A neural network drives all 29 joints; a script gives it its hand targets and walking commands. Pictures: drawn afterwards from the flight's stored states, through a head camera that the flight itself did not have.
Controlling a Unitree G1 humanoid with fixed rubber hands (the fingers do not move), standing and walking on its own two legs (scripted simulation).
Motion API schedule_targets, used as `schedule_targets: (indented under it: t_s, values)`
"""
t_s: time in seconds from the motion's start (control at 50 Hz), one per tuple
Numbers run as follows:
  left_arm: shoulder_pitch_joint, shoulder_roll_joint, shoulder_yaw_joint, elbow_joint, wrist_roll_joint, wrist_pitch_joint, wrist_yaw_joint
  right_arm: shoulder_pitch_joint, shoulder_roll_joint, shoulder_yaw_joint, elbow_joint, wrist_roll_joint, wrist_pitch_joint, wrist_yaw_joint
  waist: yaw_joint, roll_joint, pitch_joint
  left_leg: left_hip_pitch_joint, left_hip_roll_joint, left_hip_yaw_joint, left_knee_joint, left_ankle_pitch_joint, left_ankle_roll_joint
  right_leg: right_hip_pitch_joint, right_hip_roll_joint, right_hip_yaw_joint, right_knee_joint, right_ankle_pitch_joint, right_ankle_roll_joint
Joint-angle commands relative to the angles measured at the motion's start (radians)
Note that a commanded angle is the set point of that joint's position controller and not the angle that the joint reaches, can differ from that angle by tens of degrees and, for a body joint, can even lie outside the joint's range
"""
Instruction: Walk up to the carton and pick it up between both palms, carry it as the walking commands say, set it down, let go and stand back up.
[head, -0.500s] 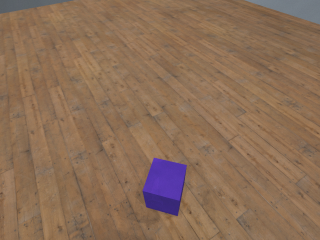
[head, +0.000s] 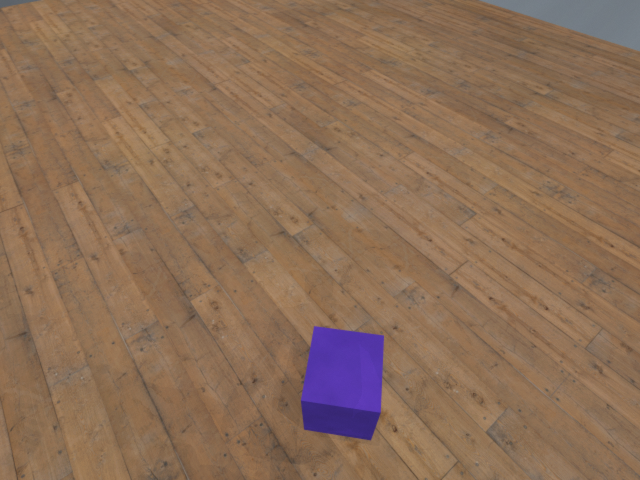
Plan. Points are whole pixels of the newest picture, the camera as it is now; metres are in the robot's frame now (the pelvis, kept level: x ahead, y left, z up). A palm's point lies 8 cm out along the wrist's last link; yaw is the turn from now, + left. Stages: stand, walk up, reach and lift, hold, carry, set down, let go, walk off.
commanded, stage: walk up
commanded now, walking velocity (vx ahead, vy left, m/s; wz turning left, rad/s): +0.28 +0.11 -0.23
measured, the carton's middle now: (342, 383) +0.50 -0.01 -0.65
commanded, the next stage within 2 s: stand in 1.50 s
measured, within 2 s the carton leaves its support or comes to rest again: neither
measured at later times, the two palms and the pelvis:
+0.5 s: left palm (168, 432) +0.22 +0.26 -0.13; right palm out of the picture +0.11 -0.20 -0.14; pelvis +0.10 +0.03 +0.00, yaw -3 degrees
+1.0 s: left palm (186, 460) +0.18 +0.21 -0.11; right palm out of the picture +0.10 -0.28 -0.14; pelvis +0.09 -0.03 +0.00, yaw -6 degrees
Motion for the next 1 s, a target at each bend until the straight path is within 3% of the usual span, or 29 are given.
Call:
schedule_targets:
  t_s: [0.0, 0.08, 0.14, 0.18, 0.22, 0.24, 0.26, 0.28, 0.3, 0.32, 0.38, 0.44, 0.48, 0.5, 0.52, 0.54, 0.56, 0.58, 0.6, 0.64, 0.68, 0.74, 0.8, 0.82, 0.84, 0.86, 0.88, 0.92, 0.98]
  values:
    - [-0.004, 0.003, -0.004, -0.067, -0.008, -0.02, -0.034, 0.026, -0.117, -0.019, -0.037, 0.001, -0.03, -0.006, -0.009, 0.173, 0.142, 0.06, 0.217, -0.247, -0.37, -0.195, 0.048, -0.205, -0.012, -0.066, 0.184, 0.128, -0.005]
    - [-0.093, -0.041, -0.023, -0.097, -0.009, -0.024, -0.038, 0.149, -0.066, -0.012, 0.022, 0.009, -0.055, -0.019, -0.041, 0.184, 0.094, 0.191, 0.188, -0.097, -0.26, 0.397, 0.094, -0.172, 0.006, -0.131, 0.058, 0.147, 0.004]
    - [-0.22, -0.073, -0.036, -0.147, -0.017, -0.026, -0.028, 0.2, -0.065, -0.014, 0.072, 0.003, -0.045, -0.03, -0.075, 0.217, 0.097, 0.2, 0.181, -0.049, -0.209, 0.546, 0.14, -0.103, 0.029, -0.178, -0.129, 0.115, -0.011]
    - [-0.212, -0.081, -0.03, -0.149, -0.03, -0.027, -0.005, 0.186, -0.075, -0.007, 0.087, 0.001, -0.022, -0.047, -0.051, 0.215, 0.088, 0.201, 0.18, -0.037, -0.095, 0.944, 0.133, -0.019, 0.067, -0.196, -0.242, 0.121, -0.019]
    - [-0.143, -0.054, -0.005, -0.101, -0.042, -0.024, 0.007, 0.165, -0.093, -0.015, 0.084, 0.003, -0.021, -0.058, -0.024, 0.157, 0.011, 0.202, 0.201, -0.045, 0.019, 1.102, 0.092, 0.134, 0.094, -0.196, -0.417, 0.276, -0.025]
    - [-0.108, -0.011, 0.015, -0.074, -0.038, -0.018, 0.01, 0.16, -0.112, -0.018, 0.061, 0.0, -0.03, -0.059, -0.014, 0.079, -0.037, 0.164, 0.23, -0.072, 0.093, 1.101, 0.067, 0.233, 0.074, -0.175, -0.478, 0.429, -0.043]
    - [-0.066, 0.035, 0.027, -0.063, -0.027, -0.021, 0.01, 0.144, -0.093, -0.017, 0.037, 0.009, -0.037, -0.057, 0.004, 0.047, -0.111, 0.06, 0.197, -0.055, 0.2, 0.919, 0.027, 0.379, -0.014, -0.1, -0.472, 0.749, -0.08]
    - [-0.036, 0.089, 0.043, -0.056, -0.025, -0.024, 0.009, 0.176, -0.034, -0.009, 0.019, 0.027, -0.034, -0.055, 0.02, -0.081, -0.201, -0.114, 0.091, -0.003, 0.379, 0.443, -0.034, 0.557, -0.18, 0.025, -0.406, 1.24, -0.192]
    - [-0.025, 0.068, 0.026, -0.033, -0.03, -0.024, 0.014, 0.168, -0.019, -0.024, 0.04, 0.029, -0.013, -0.059, 0.026, -0.154, -0.25, -0.192, -0.009, -0.013, 0.567, -0.315, -0.05, 0.592, -0.319, 0.138, -0.442, 1.419, -0.302]
    - [-0.079, 0.039, 0.021, -0.037, -0.035, -0.025, 0.02, 0.15, -0.013, -0.02, 0.033, 0.017, 0.006, -0.063, -0.01, -0.08, -0.21, -0.176, 0.012, -0.079, 0.612, -0.405, -0.046, 0.487, -0.314, 0.105, -0.461, 1.328, -0.308]
    - [-0.232, -0.032, 0.003, -0.053, -0.023, 0.007, 0.033, 0.13, 0.016, -0.008, 0.042, 0.009, 0.031, -0.065, -0.064, -0.107, -0.008, -0.142, 0.027, -0.077, 0.426, -0.293, -0.019, 0.229, -0.16, -0.059, -0.536, 0.892, -0.213]
    - [-0.192, -0.061, -0.027, -0.034, -0.018, -0.012, 0.032, 0.127, 0.061, 0.005, 0.067, 0.021, 0.039, -0.051, -0.061, -0.065, -0.054, -0.054, 0.006, -0.06, 0.292, -0.184, -0.013, 0.222, -0.175, -0.023, -0.582, 0.71, -0.207]
    - [-0.219, -0.005, -0.008, -0.021, -0.029, 0.005, 0.028, 0.151, 0.02, -0.004, 0.064, 0.022, 0.041, -0.056, -0.099, -0.176, -0.043, 0.026, 0.014, -0.042, 0.168, -0.05, -0.017, 0.151, -0.115, -0.057, -0.568, 0.538, -0.158]
    - [-0.271, 0.064, 0.022, -0.025, -0.035, 0.028, 0.026, 0.15, -0.046, -0.019, 0.042, 0.015, 0.04, -0.066, -0.136, -0.17, 0.018, -0.002, 0.038, -0.051, 0.067, 0.075, -0.023, 0.121, -0.073, -0.102, -0.461, 0.661, -0.125]
    - [-0.24, 0.033, 0.021, -0.024, -0.035, 0.031, 0.022, 0.174, -0.075, -0.028, 0.052, 0.005, 0.036, -0.072, -0.129, -0.038, -0.012, 0.052, 0.108, -0.09, -0.003, 0.265, -0.013, 0.078, -0.02, -0.14, -0.369, 0.548, -0.079]
    - [-0.187, -0.03, 0.013, -0.034, -0.027, 0.036, 0.016, 0.218, -0.168, -0.054, 0.047, -0.012, 0.036, -0.082, -0.121, 0.216, -0.048, 0.126, 0.348, -0.325, -0.068, 0.561, 0.055, -0.081, 0.062, -0.18, -0.161, 0.167, -0.012]
    - [-0.184, -0.035, 0.028, -0.051, -0.021, 0.058, 0.007, 0.236, -0.23, -0.074, 0.015, -0.02, 0.038, -0.086, -0.143, 0.333, -0.052, 0.063, 0.552, -0.47, -0.096, 0.777, 0.214, -0.144, 0.109, -0.103, 0.124, -0.219, 0.029]
    - [-0.178, -0.013, 0.023, -0.065, -0.003, 0.073, 0.002, 0.22, -0.226, -0.069, 0.004, -0.022, 0.04, -0.091, -0.139, 0.268, -0.064, 0.048, 0.545, -0.429, -0.126, 0.488, 0.256, -0.17, 0.076, -0.026, 0.296, -0.17, 0.034]
    - [-0.226, -0.022, 0.026, -0.088, -0.008, 0.075, -0.003, 0.094, -0.205, -0.063, -0.032, -0.011, 0.045, -0.095, -0.123, 0.294, 0.002, -0.073, 0.512, -0.403, -0.166, 0.372, 0.261, -0.18, 0.075, -0.026, 0.398, -0.135, 0.048]
    - [-0.175, -0.001, 0.033, -0.078, -0.013, 0.067, -0.019, -0.057, -0.142, -0.048, -0.069, 0.003, 0.042, -0.087, -0.047, 0.238, 0.001, -0.129, 0.343, -0.214, -0.167, 0.21, 0.17, -0.107, 0.078, -0.039, 0.403, 0.009, 0.054]
    - [-0.148, -0.013, 0.018, -0.065, -0.014, 0.065, -0.033, -0.044, -0.125, -0.049, -0.044, -0.004, 0.034, -0.077, -0.043, 0.247, 0.017, -0.09, 0.263, -0.129, -0.173, 0.087, 0.112, -0.063, 0.073, -0.082, 0.197, 0.053, 0.061]
    - [-0.206, -0.042, -0.006, -0.096, -0.023, 0.065, -0.034, 0.028, -0.172, -0.062, -0.01, -0.016, 0.033, -0.068, -0.089, 0.297, 0.051, -0.006, 0.286, -0.141, -0.147, 0.215, 0.127, -0.026, 0.071, -0.104, -0.115, 0.0, 0.051]
    - [-0.107, -0.051, -0.006, -0.067, -0.045, 0.036, -0.014, -0.003, -0.172, -0.062, 0.0, -0.013, 0.04, -0.041, -0.053, 0.322, -0.025, 0.039, 0.235, -0.083, -0.004, 0.455, 0.101, 0.143, 0.119, -0.172, -0.412, 0.132, 0.038]
    - [-0.061, -0.031, 0.004, -0.047, -0.046, 0.019, -0.013, 0.0, -0.154, -0.056, 0.002, -0.008, 0.046, -0.039, -0.025, 0.234, -0.047, 0.005, 0.195, -0.061, 0.065, 0.351, 0.062, 0.225, 0.1, -0.175, -0.569, 0.254, 0.035]
    - [-0.044, 0.016, 0.009, -0.041, -0.033, 0.0, -0.014, 0.03, -0.08, -0.036, -0.001, -0.006, 0.05, -0.034, -0.015, 0.054, -0.077, -0.081, 0.12, -0.033, 0.134, 0.092, 0.015, 0.321, -0.015, -0.071, -0.628, 0.327, 0.033]
    - [-0.04, 0.133, 0.027, -0.054, -0.012, -0.01, -0.011, 0.004, -0.019, -0.014, -0.049, -0.001, 0.054, -0.03, -0.006, -0.26, -0.08, -0.235, 0.008, -0.01, 0.245, -0.272, -0.039, 0.298, -0.255, 0.249, -0.679, 0.44, -0.053]
    - [-0.031, 0.173, 0.036, -0.051, -0.013, -0.011, -0.008, -0.052, -0.087, -0.03, -0.045, 0.013, 0.079, -0.037, 0.034, -0.3, -0.07, -0.212, 0.027, -0.103, 0.348, -0.326, -0.015, 0.212, -0.293, 0.33, -0.703, 0.218, -0.15]
    - [-0.184, 0.055, -0.005, -0.083, -0.012, -0.014, 0.003, -0.039, -0.064, -0.021, -0.017, 0.023, 0.077, -0.021, -0.037, -0.2, 0.029, -0.149, 0.016, -0.15, 0.345, -0.181, 0.02, 0.123, -0.195, 0.151, -0.721, 0.144, -0.102]
    - [-0.177, 0.017, -0.021, -0.071, -0.013, -0.023, 0.011, 0.008, -0.05, -0.011, 0.036, 0.021, 0.056, -0.011, -0.034, -0.195, 0.012, -0.112, -0.02, -0.109, 0.246, -0.142, 0.018, 0.218, -0.122, 0.022, -0.651, 0.463, -0.117]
